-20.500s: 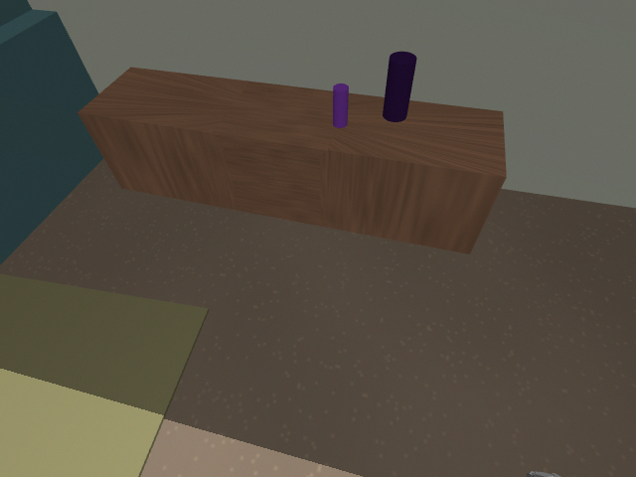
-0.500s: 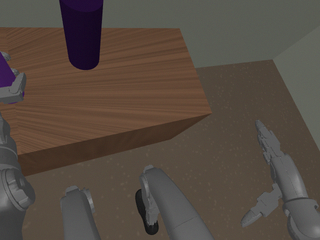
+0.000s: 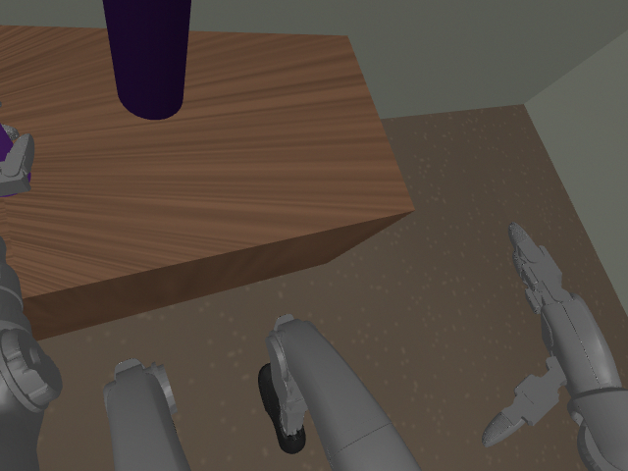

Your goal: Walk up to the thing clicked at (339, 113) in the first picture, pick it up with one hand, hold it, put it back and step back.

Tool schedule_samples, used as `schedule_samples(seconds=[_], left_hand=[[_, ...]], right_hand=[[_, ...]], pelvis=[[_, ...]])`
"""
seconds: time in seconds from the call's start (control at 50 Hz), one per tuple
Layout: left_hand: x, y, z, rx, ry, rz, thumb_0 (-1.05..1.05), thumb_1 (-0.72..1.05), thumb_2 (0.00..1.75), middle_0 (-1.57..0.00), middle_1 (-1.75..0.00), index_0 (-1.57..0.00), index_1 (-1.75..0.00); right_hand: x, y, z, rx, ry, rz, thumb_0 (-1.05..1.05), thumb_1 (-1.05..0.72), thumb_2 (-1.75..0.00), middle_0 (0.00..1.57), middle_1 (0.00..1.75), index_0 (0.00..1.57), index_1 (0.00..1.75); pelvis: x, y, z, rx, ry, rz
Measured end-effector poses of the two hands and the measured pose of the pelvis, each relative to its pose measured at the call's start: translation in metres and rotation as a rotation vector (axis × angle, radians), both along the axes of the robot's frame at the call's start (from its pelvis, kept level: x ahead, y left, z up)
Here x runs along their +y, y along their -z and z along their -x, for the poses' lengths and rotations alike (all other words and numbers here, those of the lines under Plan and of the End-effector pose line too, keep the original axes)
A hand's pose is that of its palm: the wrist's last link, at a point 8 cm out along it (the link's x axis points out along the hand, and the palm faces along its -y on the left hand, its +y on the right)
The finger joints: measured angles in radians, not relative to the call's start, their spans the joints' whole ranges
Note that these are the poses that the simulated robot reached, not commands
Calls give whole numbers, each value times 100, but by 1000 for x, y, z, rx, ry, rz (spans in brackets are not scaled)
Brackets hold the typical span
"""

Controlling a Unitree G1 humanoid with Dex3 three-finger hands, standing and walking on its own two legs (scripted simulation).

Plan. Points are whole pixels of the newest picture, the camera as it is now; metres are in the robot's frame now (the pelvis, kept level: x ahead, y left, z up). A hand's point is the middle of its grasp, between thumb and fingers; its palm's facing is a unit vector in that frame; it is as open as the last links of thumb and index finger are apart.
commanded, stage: lower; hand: left
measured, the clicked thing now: out of the picture +0.53 +0.23 -0.06
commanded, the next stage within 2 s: loosen in 0.26 s
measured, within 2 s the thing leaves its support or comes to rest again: rests again in 0.10 s
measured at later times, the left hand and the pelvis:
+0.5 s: hand (0, 147) +0.54 +0.21 -0.08, palm faces +0.25 -0.97 +0.00, open 7.4 cm; pelvis -0.01 +0.00 -0.01, yaw +0 degrees
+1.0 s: hand (0, 146) +0.54 +0.21 -0.08, palm faces +0.24 -0.97 +0.01, open 14.0 cm; pelvis -0.01 +0.00 -0.02, yaw +0 degrees
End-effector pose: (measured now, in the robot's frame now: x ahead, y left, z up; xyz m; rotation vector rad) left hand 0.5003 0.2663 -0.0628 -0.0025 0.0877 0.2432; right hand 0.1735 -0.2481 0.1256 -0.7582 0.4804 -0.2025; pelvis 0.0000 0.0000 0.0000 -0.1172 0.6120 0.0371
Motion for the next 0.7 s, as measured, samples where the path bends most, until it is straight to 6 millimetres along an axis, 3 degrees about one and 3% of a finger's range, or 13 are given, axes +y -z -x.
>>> schedule_samples(seconds=[0.46,0.54,0.7], left_hand=[[-5,13,-4,-20,-1,-7,-1,-12,116,-86,-109,-90,-109],[-4,14,-4,-25,-8,7,-1,-10,105,-88,-103,-92,-103],[-4,14,-5,-25,-1,10,-1,-18,66,-87,-82,-91,-80]], right_hand=[[3,-5,4,-20,-34,34,-1,53,-6,6,6,7,5],[2,-6,6,-21,-29,39,-1,53,-5,6,6,7,5],[4,-5,8,-20,-22,35,-1,52,-5,6,6,7,5]], pelvis=[[-4,13,5,7,4,1],[-3,14,6,6,5,2],[-1,15,7,6,5,4]])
